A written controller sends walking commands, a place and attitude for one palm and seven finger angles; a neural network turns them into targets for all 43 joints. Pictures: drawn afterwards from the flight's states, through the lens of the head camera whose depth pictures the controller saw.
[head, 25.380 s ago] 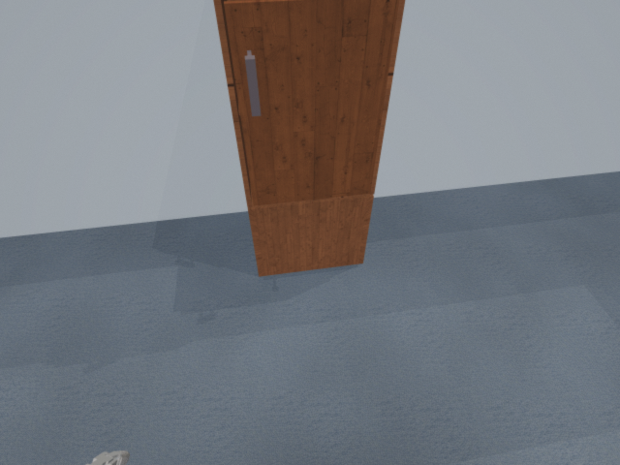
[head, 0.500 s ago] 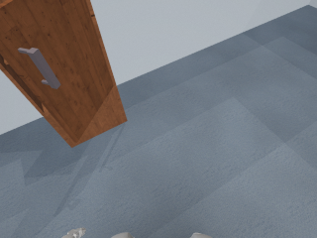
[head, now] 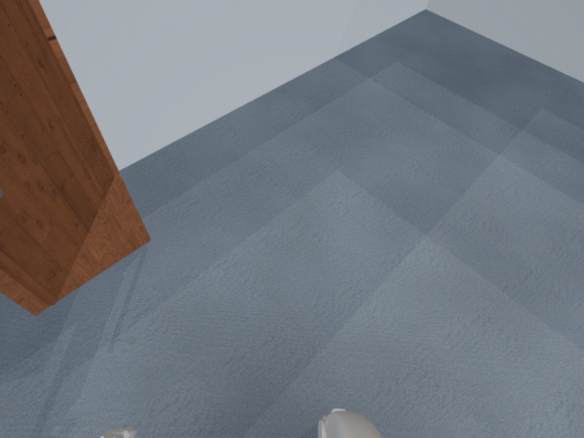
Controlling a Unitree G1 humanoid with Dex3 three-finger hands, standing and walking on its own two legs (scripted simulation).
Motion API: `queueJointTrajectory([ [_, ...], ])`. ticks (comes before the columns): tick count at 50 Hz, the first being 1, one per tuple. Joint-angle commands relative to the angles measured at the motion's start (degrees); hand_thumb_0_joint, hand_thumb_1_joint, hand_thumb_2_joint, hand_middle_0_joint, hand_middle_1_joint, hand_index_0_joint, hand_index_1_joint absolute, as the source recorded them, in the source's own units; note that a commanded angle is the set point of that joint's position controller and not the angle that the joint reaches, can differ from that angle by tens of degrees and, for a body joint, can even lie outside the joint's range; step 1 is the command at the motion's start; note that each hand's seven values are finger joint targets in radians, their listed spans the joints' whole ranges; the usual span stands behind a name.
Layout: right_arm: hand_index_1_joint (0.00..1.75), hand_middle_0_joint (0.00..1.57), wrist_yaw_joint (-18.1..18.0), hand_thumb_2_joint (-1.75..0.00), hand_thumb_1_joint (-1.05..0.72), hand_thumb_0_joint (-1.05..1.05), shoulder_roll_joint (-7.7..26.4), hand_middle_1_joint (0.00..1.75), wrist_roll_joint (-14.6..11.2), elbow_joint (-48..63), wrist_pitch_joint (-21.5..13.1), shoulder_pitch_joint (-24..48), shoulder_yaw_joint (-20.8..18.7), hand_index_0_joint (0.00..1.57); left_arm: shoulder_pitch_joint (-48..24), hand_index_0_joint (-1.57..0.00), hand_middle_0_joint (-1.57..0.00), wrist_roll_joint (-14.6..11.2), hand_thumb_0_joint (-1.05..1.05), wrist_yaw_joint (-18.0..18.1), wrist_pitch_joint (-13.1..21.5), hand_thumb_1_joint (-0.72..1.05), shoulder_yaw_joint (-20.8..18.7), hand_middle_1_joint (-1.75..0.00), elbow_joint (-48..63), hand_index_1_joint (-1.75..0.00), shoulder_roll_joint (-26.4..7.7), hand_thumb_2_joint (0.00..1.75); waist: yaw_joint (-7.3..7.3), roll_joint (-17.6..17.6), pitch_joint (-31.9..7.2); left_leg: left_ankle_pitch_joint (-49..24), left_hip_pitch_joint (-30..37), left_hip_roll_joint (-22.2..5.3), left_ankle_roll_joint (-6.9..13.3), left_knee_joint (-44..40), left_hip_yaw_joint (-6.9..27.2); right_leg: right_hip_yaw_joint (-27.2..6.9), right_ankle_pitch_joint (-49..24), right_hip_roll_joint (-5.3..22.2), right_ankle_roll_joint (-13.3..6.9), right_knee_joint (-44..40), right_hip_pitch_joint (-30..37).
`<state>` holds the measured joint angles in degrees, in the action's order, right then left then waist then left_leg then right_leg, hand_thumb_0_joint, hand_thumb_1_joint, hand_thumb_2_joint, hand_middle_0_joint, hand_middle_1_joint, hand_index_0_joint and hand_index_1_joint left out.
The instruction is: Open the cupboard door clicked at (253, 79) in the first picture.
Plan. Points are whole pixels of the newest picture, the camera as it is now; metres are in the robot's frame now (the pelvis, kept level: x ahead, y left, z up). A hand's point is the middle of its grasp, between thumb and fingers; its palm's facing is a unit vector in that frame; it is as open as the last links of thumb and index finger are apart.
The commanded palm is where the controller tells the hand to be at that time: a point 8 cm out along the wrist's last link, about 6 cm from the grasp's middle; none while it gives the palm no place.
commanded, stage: walk to a spot facing it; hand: left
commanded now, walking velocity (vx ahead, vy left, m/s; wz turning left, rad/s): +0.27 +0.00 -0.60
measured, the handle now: out of the picture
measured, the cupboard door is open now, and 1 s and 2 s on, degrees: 41 41 41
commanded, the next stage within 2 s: turn to face it in 1.56 s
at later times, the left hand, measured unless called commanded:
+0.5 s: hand (233, 393) +0.19 +0.10 -0.16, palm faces -0.29 -0.93 -0.22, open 7.4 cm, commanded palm none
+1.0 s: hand (308, 235) +0.50 +0.00 -0.15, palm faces -0.51 -0.84 -0.19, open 7.4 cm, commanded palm none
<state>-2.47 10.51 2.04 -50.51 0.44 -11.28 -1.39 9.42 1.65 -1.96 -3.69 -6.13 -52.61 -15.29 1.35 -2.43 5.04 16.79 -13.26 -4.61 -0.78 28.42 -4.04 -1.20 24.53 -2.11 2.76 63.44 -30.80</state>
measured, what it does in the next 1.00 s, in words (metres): walks ahead, turning right: right foot, then left foot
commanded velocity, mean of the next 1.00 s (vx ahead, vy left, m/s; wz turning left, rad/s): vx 0.34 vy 0.00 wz -0.42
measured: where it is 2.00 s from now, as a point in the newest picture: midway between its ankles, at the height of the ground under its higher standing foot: (398, 297)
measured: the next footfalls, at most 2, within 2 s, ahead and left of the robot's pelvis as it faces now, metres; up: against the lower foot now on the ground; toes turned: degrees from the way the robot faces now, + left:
right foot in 0.22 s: +0.06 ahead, -0.15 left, +0.00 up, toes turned -16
left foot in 0.68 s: +0.37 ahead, +0.00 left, +0.00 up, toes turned -18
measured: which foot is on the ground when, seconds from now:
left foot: down 0.00-0.22, up 0.24-0.66, down 0.68-1.00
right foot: up 0.00-0.20, down 0.22-0.70, up 0.72-1.00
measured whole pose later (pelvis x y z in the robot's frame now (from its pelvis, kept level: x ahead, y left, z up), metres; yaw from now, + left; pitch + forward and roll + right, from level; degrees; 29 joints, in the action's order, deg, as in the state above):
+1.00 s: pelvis +0.32 -0.12 +0.00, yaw -31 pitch +1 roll +0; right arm -0.6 10.5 2.2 -59.4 -3.3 -22.0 -2.2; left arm 8.5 2.0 -3.0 -0.1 -4.3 -55.1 -11.9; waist -1.0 0.1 3.3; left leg 15.7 -4.4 -4.4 -1.0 19.9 -12.9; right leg 3.9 10.5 5.3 -0.4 49.8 -33.8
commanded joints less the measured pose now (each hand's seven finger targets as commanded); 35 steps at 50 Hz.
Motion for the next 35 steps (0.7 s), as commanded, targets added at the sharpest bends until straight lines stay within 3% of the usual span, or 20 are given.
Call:
queueJointTrajectory([
  [1, 0.30, 0.20, -0.53, -0.90, -0.90, 0.00, 10.73, 0.30, 0.03, 2.31, -1.51, -5.67, -2.77, 0.20, -2.27, -0.20, -0.20, -0.22, 0.00, -0.99, 1.60, 0.90, 0.39, -0.30, 5.47, -0.30, -1.16, 0.90, -3.02, 14.67, -7.41, -23.48, 13.90, -11.64, 5.75, -7.89, 2.75, 4.01, -2.21, 3.30, 0.56, -3.65, -5.02],
  [3, 0.30, 0.20, -0.05, -0.90, -0.90, 0.00, 11.43, 0.30, 0.23, 0.74, -1.68, -8.98, -3.15, 0.20, -6.28, -0.20, -0.20, -0.24, 0.00, -1.57, 1.96, 0.90, 0.85, -0.30, 6.55, -0.30, -0.77, 0.90, -4.65, 13.95, -5.89, -15.68, 13.60, -13.13, 6.22, -9.85, 2.89, 5.05, -1.97, 4.21, -0.12, -10.25, -4.05],
  [7, 0.30, 0.20, 0.90, -0.90, -0.90, 0.00, 13.34, 0.30, 0.48, -0.19, -1.73, -10.12, -3.76, 0.20, -8.09, -0.20, -0.20, -0.18, 0.00, -2.20, 2.92, 0.90, 1.31, -0.30, 6.58, -0.30, -0.76, 0.90, -5.38, 15.10, -4.74, -7.52, 9.82, -15.47, 5.91, -9.13, 0.71, 8.80, 1.51, 3.19, -1.83, -24.04, 4.89],
  [8, 0.30, 0.20, 1.04, -0.90, -0.90, 0.00, 13.59, 0.30, 0.42, -0.12, -1.78, -9.52, -3.72, 0.20, -6.26, -0.20, -0.20, -0.25, 0.00, -2.18, 3.12, 0.90, 1.16, -0.30, 5.95, -0.30, -1.01, 0.90, -4.11, 13.80, -5.14, -7.28, 8.20, -15.04, 5.09, -6.94, -0.69, 9.59, 0.03, 2.28, -2.49, -28.18, 9.31],
  [9, 0.30, 0.20, 1.16, -0.90, -0.90, 0.00, 13.59, 0.30, 0.15, 0.05, -1.80, -8.32, -3.64, 0.20, -1.39, -0.20, -0.20, -0.15, 0.00, -1.94, 3.41, 0.90, 0.73, -0.30, 4.11, -0.30, -1.98, 0.90, -1.32, 10.18, -6.38, -7.59, 3.54, -13.66, 3.53, -0.29, -3.08, 10.55, -4.57, 0.82, -3.67, -33.91, 18.87],
  [10, 0.30, 0.20, 1.68, -0.90, -0.90, 0.00, 12.40, 0.30, -0.73, 1.00, -2.01, -5.88, -3.42, 0.20, 8.15, -0.20, -0.20, -0.02, 0.00, -1.32, 4.06, 0.90, -0.41, -0.30, 1.08, -0.30, -5.90, 0.90, 4.00, 1.30, -10.31, -8.17, -7.76, -10.27, 0.96, 12.75, -7.76, 4.00, -4.31, 4.64, -6.57, -39.60, 36.15],
  [11, 0.30, 0.20, 2.62, -0.90, -0.90, 0.00, 6.63, 0.30, -1.77, 5.11, -2.23, 0.27, -1.84, 0.20, 18.04, -0.20, -0.20, 0.31, 0.00, 0.13, 4.88, 0.90, -2.67, -0.30, -1.47, -0.30, -15.23, 0.90, 9.16, -20.18, -11.58, 19.41, -29.19, -0.33, -2.86, 33.42, -11.61, -27.38, -3.83, 23.72, -14.55, -47.17, 47.29],
  [12, 0.30, 0.20, 2.28, -0.90, -0.90, 0.00, 9.26, 0.30, -1.12, 6.85, -1.98, 5.44, -1.96, 0.20, 19.45, -0.20, -0.20, -1.00, 0.00, 1.42, 4.65, 0.90, -2.67, -0.30, -2.17, -0.30, -16.33, 0.90, 9.51, -16.08, -8.56, 20.98, -34.80, -0.97, -2.40, 40.91, 0.22, -32.61, -8.19, 26.33, -17.72, -48.88, 43.26],
  [13, 0.30, 0.20, 2.44, -0.90, -0.90, 0.00, 9.83, 0.30, -1.33, 6.21, -2.07, 5.22, -2.49, 0.20, 15.22, -0.20, -0.20, -1.18, 0.00, 1.92, 4.87, 0.90, -1.98, -0.30, -0.99, -0.30, -13.41, 0.90, 6.84, -10.56, -4.10, 13.62, -36.11, -3.68, -2.10, 41.94, 3.88, -27.40, -6.15, 24.25, -17.66, -49.39, 39.78],
  [15, 0.30, 0.20, 2.70, -0.90, -0.90, 0.00, 9.26, 0.30, -0.90, 4.15, -1.62, 3.97, -2.89, 0.20, 7.09, -0.20, -0.20, -0.81, 0.00, 2.20, 5.22, 0.90, -0.68, -0.30, 1.17, -0.30, -8.93, 0.90, 2.11, -7.02, -1.53, 7.57, -29.27, -4.86, -3.34, 39.23, 3.88, -21.83, -4.30, 19.47, -15.31, -50.37, 27.09],
  [17, 0.30, 0.20, 3.15, -0.90, -0.90, 0.00, 7.51, 0.30, -0.58, 2.17, -1.08, 1.13, -2.99, 0.20, 4.66, -0.20, -0.20, -0.52, 0.00, 2.09, 6.06, 0.90, -0.23, -0.30, 1.95, -0.30, -7.13, 0.90, -0.34, -5.20, -1.72, 3.08, -22.96, -4.11, -3.87, 34.24, 2.11, -14.27, -10.88, 16.26, -13.97, -50.76, 22.21],
  [19, 0.30, 0.20, 3.41, -0.90, -0.90, 0.00, 6.71, 0.30, -0.63, 1.88, -0.91, 0.92, -2.99, 0.20, 5.34, -0.20, -0.20, -0.54, 0.00, 1.69, 6.80, 0.90, -0.14, -0.30, 1.33, -0.30, -7.12, 0.90, -1.09, -4.29, -1.22, -0.26, -22.03, -3.07, -4.18, 30.64, 1.40, -12.66, -13.97, 14.83, -14.18, -51.27, 21.47],
  [22, 0.30, 0.20, 3.78, -0.90, -0.90, 0.00, 6.20, 0.30, -0.72, 2.68, -1.35, 2.70, -3.09, 0.20, 7.66, -0.20, -0.20, -0.60, 0.00, 1.43, 7.38, 0.90, -0.14, -0.30, 0.04, -0.30, -7.33, 0.90, -0.55, -3.40, -2.08, -3.41, -23.10, -1.77, -4.08, 25.52, 1.26, -12.56, -15.29, 13.69, -14.36, -51.32, 25.34],
  [26, 0.30, 0.20, 3.76, -0.90, -0.90, 0.00, 5.88, 0.30, -0.95, 4.86, -2.23, 7.96, -3.06, 0.20, 10.34, -0.20, -0.20, -0.36, 0.00, 1.65, 7.63, 0.90, 0.08, -0.30, -1.69, -0.30, -6.64, 0.90, 0.90, -4.22, -1.22, -3.63, -24.63, -0.99, -3.52, 18.89, 1.47, -14.15, -21.36, 14.47, -14.33, -49.90, 30.20],
  [29, 0.30, 0.20, 3.72, -0.90, -0.90, 0.00, 5.55, 0.30, -1.24, 5.67, -2.86, 9.61, -2.84, 0.20, 10.20, -0.20, -0.20, -0.29, 0.00, 1.98, 7.46, 0.90, 0.03, -0.30, -2.04, -0.30, -6.75, 0.90, 0.65, -5.14, -0.18, -2.09, -18.70, -0.06, -2.29, 12.59, 1.42, -14.19, -26.17, 15.31, -13.65, -48.02, 28.17],
  [31, 0.30, 0.20, 3.33, -0.90, -0.90, 0.00, 6.12, 0.30, -1.08, 4.16, -3.33, 5.43, -3.07, 0.20, 9.12, -0.20, -0.20, -0.37, 0.00, 2.03, 7.37, 0.90, -0.09, -0.30, -2.43, -0.30, -6.62, 0.90, -1.87, -3.84, -1.48, -2.90, -8.15, 2.25, -1.54, 5.91, -0.43, -12.90, -30.25, 13.41, -12.29, -43.45, 24.63],
  [32, 0.30, 0.20, 2.72, -0.90, -0.90, 0.00, 7.27, 0.30, -0.84, 1.67, -3.76, -1.85, -3.35, 0.20, 7.30, -0.20, -0.20, -0.72, 0.00, 2.02, 7.43, 0.90, -0.22, -0.30, -1.95, -0.30, -6.42, 0.90, -5.50, -2.01, -3.69, -5.82, 2.22, 3.41, -0.83, 1.07, -1.32, -9.68, -33.79, 10.55, -10.72, -37.19, 20.50],
  [33, 0.30, 0.20, 1.91, -0.90, -0.90, 0.00, 11.43, 0.30, -0.35, -1.41, -4.10, -11.19, -4.26, 0.20, 7.28, -0.20, -0.20, -1.02, 0.00, 1.76, 7.49, 0.90, -0.07, -0.30, -1.50, -0.30, -4.49, 0.90, -9.01, 4.96, -9.19, -3.90, 17.11, -1.46, 0.94, -0.75, 4.10, -7.39, -29.76, 7.14, -8.49, -24.73, 12.75],
  [34, 0.30, 0.20, 1.44, -0.90, -0.90, 0.00, 18.39, 0.30, 0.99, -3.20, -4.60, -19.40, -5.78, 0.20, 12.05, -0.20, -0.20, -1.70, 0.00, 1.13, 7.37, 0.90, 0.50, -0.30, -1.31, -0.30, -0.55, 0.90, -10.23, 22.87, -18.13, 1.52, 29.93, -20.07, 7.09, -5.56, 28.12, 1.14, -2.67, -1.56, -4.98, -2.67, -0.03],
  [35, 0.30, 0.20, 0.96, -0.90, -0.90, 0.00, 18.11, 0.30, 0.59, -3.10, -3.98, -21.20, -5.10, 0.20, 8.81, -0.20, -0.20, -1.39, 0.00, 1.10, 7.74, 0.90, 0.96, -0.30, 0.07, -0.30, -1.22, 0.90, -10.42, 20.50, -17.43, 4.28, 26.84, -25.29, 10.96, -13.34, 38.17, -2.97, 7.06, -1.37, -5.36, 9.68, -5.21],
])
